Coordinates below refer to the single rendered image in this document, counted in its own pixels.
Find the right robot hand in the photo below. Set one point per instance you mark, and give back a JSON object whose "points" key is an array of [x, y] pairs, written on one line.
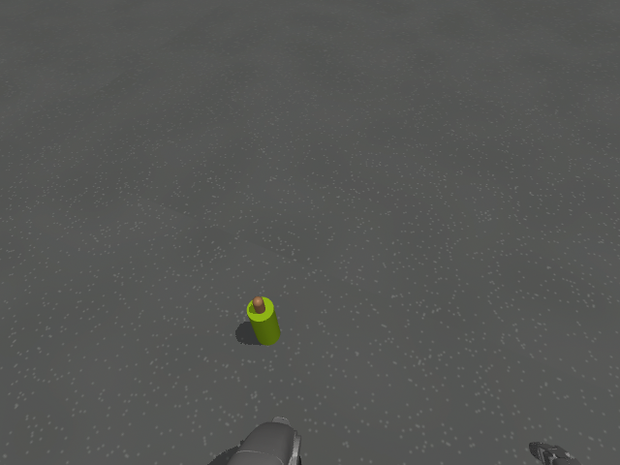
{"points": [[550, 455]]}

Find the bottle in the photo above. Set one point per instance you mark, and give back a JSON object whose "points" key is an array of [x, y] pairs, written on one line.
{"points": [[263, 319]]}

